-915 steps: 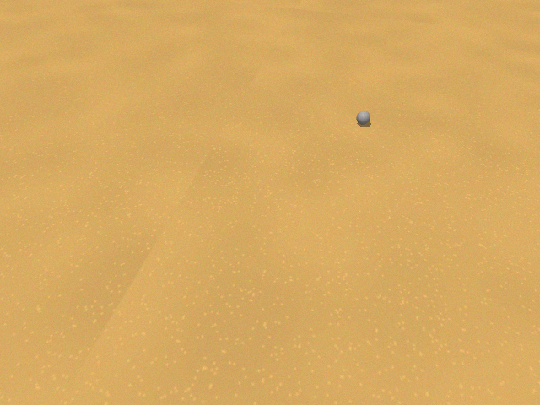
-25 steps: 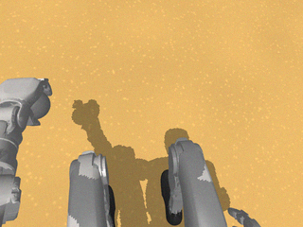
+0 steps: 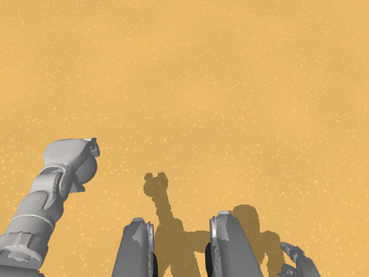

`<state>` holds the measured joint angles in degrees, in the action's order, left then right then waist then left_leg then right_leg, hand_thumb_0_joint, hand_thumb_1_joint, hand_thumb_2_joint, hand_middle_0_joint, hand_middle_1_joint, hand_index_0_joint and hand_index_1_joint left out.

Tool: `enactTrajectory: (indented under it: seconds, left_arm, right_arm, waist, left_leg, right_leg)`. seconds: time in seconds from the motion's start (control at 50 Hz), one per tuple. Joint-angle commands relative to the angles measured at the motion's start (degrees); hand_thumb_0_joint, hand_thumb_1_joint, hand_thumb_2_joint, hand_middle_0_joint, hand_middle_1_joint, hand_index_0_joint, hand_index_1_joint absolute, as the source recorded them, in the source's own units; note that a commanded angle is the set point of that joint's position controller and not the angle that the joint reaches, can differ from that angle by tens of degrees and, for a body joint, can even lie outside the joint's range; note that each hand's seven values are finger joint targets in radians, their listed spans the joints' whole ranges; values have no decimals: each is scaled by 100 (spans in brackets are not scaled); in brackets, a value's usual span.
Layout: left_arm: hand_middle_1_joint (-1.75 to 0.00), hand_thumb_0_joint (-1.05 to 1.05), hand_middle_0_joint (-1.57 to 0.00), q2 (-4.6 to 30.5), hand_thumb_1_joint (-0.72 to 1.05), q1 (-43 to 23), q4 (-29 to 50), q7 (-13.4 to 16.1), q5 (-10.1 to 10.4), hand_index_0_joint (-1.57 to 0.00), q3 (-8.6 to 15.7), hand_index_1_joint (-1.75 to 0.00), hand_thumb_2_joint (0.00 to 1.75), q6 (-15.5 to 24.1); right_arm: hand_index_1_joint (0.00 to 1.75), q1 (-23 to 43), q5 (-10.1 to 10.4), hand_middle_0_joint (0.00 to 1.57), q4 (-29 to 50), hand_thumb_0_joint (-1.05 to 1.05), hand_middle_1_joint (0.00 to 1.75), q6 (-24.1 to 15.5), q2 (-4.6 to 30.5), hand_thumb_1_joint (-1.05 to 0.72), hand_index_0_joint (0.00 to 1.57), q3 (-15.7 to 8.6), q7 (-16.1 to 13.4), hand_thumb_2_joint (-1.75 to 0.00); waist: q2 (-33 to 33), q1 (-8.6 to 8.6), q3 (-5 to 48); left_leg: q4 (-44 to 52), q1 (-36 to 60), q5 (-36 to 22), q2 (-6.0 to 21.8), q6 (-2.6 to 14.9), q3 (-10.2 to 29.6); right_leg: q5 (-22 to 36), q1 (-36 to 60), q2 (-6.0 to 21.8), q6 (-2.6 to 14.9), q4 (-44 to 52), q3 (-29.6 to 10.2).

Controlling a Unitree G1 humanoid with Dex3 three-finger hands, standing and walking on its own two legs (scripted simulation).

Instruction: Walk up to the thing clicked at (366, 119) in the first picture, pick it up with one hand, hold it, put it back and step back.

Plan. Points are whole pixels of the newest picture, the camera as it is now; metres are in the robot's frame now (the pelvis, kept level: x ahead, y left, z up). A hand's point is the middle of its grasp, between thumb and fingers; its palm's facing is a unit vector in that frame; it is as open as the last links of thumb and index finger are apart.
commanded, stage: lift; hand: left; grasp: from above
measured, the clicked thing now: (78, 167) +0.39 +0.25 -0.09
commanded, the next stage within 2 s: hold in 0.66 s
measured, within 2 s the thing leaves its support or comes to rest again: neither
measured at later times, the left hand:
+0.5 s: hand (65, 148) +0.38 +0.22 +0.05, palm faces -0.44 -0.07 -0.90, open 10.4 cm
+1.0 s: hand (50, 123) +0.39 +0.22 +0.11, palm faces -0.45 -0.05 -0.89, open 10.5 cm
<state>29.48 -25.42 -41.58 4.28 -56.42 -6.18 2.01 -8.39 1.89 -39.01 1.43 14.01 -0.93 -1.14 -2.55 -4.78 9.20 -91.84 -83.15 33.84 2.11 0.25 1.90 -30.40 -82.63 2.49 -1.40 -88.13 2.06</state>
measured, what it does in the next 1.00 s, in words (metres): rises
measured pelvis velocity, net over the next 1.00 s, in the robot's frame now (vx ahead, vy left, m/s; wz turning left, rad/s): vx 0.07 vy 0.00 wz -0.02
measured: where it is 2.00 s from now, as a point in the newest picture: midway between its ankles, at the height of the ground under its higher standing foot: outside the picture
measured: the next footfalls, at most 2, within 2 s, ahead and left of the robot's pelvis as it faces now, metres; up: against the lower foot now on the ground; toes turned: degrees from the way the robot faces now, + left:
none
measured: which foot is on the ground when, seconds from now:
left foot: down 0.00-1.00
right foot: down 0.00-1.00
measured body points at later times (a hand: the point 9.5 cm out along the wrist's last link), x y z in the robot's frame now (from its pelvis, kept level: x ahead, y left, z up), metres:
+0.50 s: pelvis +0.04 +0.00 +0.13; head +0.11 -0.01 +0.58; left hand +0.40 +0.22 +0.10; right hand +0.12 -0.27 +0.01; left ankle +0.07 +0.12 -0.54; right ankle +0.09 -0.14 -0.54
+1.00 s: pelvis +0.07 +0.00 +0.17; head +0.10 -0.01 +0.62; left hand +0.41 +0.22 +0.16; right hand +0.17 -0.27 +0.05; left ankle +0.07 +0.12 -0.54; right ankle +0.09 -0.14 -0.54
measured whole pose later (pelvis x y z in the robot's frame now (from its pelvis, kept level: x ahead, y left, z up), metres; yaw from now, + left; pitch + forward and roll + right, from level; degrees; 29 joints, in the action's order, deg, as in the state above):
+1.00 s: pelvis +0.07 +0.00 +0.17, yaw -1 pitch +7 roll +0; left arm 22.4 -19.7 -47.6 4.9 -56.7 -12.3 -0.5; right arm -13.9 3.2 -41.6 1.7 14.3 -2.7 -2.9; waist -1.7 -2.0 3.9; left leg -40.5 -27.4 20.3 2.2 -0.2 -2.6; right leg -17.4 -29.0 1.6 -1.4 -39.2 0.0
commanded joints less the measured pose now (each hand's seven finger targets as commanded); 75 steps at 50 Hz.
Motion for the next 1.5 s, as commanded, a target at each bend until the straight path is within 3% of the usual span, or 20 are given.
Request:
enactTrajectory:
  seconds: [0.0, 0.02, 0.12, 0.18, 0.26, 0.3, 0.4, 0.44, 0.48, 0.58, 0.66, 0.7, 0.72, 0.74, 0.76, 0.8, 0.96, 1.14, 1.2, 1.48]
  left_arm:
    - [-99, 0, -83, 1224, 50, -1484, 704, 312, 13, -86, 481, -96, 96, -43]
    - [-102, 0, -84, 1050, 52, -1330, 576, 308, 27, -87, 365, -98, 97, -66]
    - [-98, 0, -87, 863, 54, -1172, 413, 379, 64, -90, 221, -95, 96, -106]
    - [-97, 0, -85, 759, 53, -1320, 373, 462, -22, -88, 153, -94, 92, -99]
    - [-98, 0, -84, 696, 52, -1555, 335, 658, -34, -88, 135, -95, 94, -143]
    - [-95, 0, -84, 600, 50, -1249, 137, 712, -37, -87, 85, -93, 94, -188]
    - [-94, 0, -84, 570, 49, -1436, 113, 765, -58, -86, 47, -92, 96, -284]
    - [-96, 0, -81, 386, 46, -1290, -80, 739, -26, -83, -58, -93, 96, -332]
    - [-94, 0, -81, 526, 45, -1221, -90, 732, -24, -83, 42, -92, 95, -338]
    - [-96, 0, -82, 352, 47, -1326, 87, 633, 9, -84, -119, -94, 97, -294]
    - [-99, 0, -84, 409, 50, -1173, 53, 578, -12, -86, -75, -96, 101, -307]
    - [-101, 0, -82, 305, 48, -1186, 57, 551, -15, -85, -155, -98, 103, -297]
    - [-103, 0, -81, 421, 49, -1510, 430, 541, 21, -84, -93, -100, 104, -260]
    - [-103, 0, -81, 519, 47, -1327, 230, 541, -28, -84, -39, -100, 106, -273]
    - [-101, 0, -81, 369, 49, -1229, 206, 528, -32, -84, -119, -97, 100, -280]
    - [-101, 0, -79, 499, 47, -1374, 354, 496, -58, -83, -68, -97, 99, -255]
    - [-105, 0, -79, 331, 47, -1185, 399, 191, -24, -82, -222, -101, 105, -221]
    - [-106, 0, -77, 473, 46, -1103, 747, -16, -30, -81, -160, -101, 104, -253]
    - [-107, 0, -76, 397, 47, -981, 645, -74, 6, -81, -221, -102, 103, -262]
    - [-107, 0, -75, 483, 43, -924, 1188, -244, 14, -78, -146, -103, 106, -228]
  right_arm:
    - [30, -518, 39, 20, 312, 0, 30, -232, 903, -91, 20, -341, -176, -90]
    - [30, -506, 43, 20, 315, 0, 30, -252, 870, -91, 20, -320, -191, -90]
    - [30, -437, 67, 20, 345, 0, 30, -351, 817, -91, 20, -331, -253, -90]
    - [30, -545, 50, 20, 261, 0, 30, -398, 809, -91, 20, -335, -285, -90]
    - [30, -579, 33, 20, 213, 0, 30, -417, 804, -91, 20, -350, -299, -90]
    - [30, -584, 45, 20, 202, 0, 30, -400, 804, -90, 20, -366, -296, -90]
    - [30, -738, 40, 20, 107, 0, 30, -372, 819, -90, 20, -398, -283, -90]
    - [30, -751, 31, 20, 112, 0, 30, -354, 811, -90, 20, -394, -262, -90]
    - [30, -736, 31, 20, 121, 0, 30, -332, 830, -90, 20, -408, -254, -90]
    - [30, -693, 50, 20, 208, 0, 30, -281, 813, -90, 20, -417, -223, -90]
    - [30, -713, 54, 20, 206, 0, 30, -251, 820, -90, 20, -439, -214, -90]
    - [30, -699, 64, 20, 221, 0, 30, -233, 817, -90, 20, -430, -207, -90]
    - [30, -685, 66, 20, 231, 0, 30, -233, 816, -90, 20, -438, -213, -90]
    - [30, -664, 63, 20, 219, 0, 30, -229, 828, -90, 20, -445, -218, -90]
    - [30, -659, 74, 20, 234, 0, 30, -224, 821, -90, 20, -450, -213, -90]
    - [30, -640, 85, 20, 248, 0, 30, -211, 840, -90, 20, -455, -213, -90]
    - [30, -494, 131, 20, 352, 0, 30, -150, 830, -90, 20, -437, -206, -90]
    - [30, -389, 148, 20, 454, 0, 30, -89, 825, -89, 20, -428, -215, -89]
    - [30, -309, 164, 20, 501, 0, 30, -68, 827, -89, 20, -415, -220, -90]
    - [30, -45, 167, 20, 620, 0, 30, -1, 778, -90, 20, -364, -243, -90]
  waist:
    - [-208, -80, 2392]
    - [-161, -78, 2217]
    - [-12, -16, 1746]
    - [-184, 3, 1878]
    - [-187, 7, 1743]
    - [-95, 67, 1569]
    - [-75, 109, 1628]
    - [-58, 76, 1503]
    - [10, 140, 1417]
    - [15, 151, 1294]
    - [145, 210, 1287]
    - [193, 150, 1162]
    - [17, 178, 1317]
    - [-26, 226, 1278]
    - [63, 200, 1235]
    - [26, 214, 1174]
    - [107, 264, 910]
    - [40, 392, 967]
    - [154, 366, 743]
    - [204, 456, 687]
  left_leg:
    - [2104, 2402, -474, -186, 89, 73]
    - [2247, 2446, -505, -182, 82, 73]
    - [2926, 2869, -371, -205, 88, 9]
    - [3195, 3417, -818, -217, 47, -28]
    - [3670, 3969, -958, -203, 35, -42]
    - [3900, 4181, -1039, -218, 25, -94]
    - [4226, 4773, -1833, -205, -2, -99]
    - [4371, 4955, -2007, -215, -9, -132]
    - [4528, 5074, -2066, -230, -4, -150]
    - [4903, 5501, -2240, -242, 0, -189]
    - [5088, 5703, -2535, -258, 13, -231]
    - [5191, 5783, -2529, -265, 19, -260]
    - [5246, 5914, -2554, -271, 4, -276]
    - [5301, 6001, -2620, -267, -16, -280]
    - [5355, 6076, -2651, -265, -13, -290]
    - [5448, 6120, -2693, -267, -21, -289]
    - [5775, 6419, -2909, -263, -13, -335]
    - [5992, 6741, -3406, -229, -28, -366]
    - [6119, 6758, -3226, -223, -11, -367]
    - [6397, 7062, -3116, -265, 36, -438]
  right_leg:
    - [371, 2313, -306, 244, 1914, -78]
    - [392, 2420, -314, 244, 2042, -89]
    - [189, 3093, -342, 229, 2839, -201]
    - [573, 3402, -371, 243, 3088, -214]
    - [753, 3826, -379, 226, 3508, -184]
    - [782, 4041, -375, 229, 3733, -183]
    - [1527, 4562, -392, 216, 4031, -167]
    - [1690, 4743, -381, 213, 4191, -163]
    - [1744, 4925, -375, 198, 4359, -171]
    - [1906, 5279, -369, 194, 4712, -170]
    - [2201, 5641, -364, 185, 4931, -196]
    - [2213, 5703, -357, 176, 5041, -205]
    - [2236, 5753, -361, 181, 5083, -211]
    - [2243, 5817, -370, 189, 5120, -189]
    - [2277, 5831, -371, 193, 5154, -189]
    - [2296, 5896, -380, 190, 5231, -188]
    - [2477, 6176, -404, 201, 5488, -179]
    - [2879, 6534, -438, 211, 5623, -160]
    - [2722, 6545, -430, 205, 5751, -154]
    - [2674, 6806, -372, 166, 6046, -203]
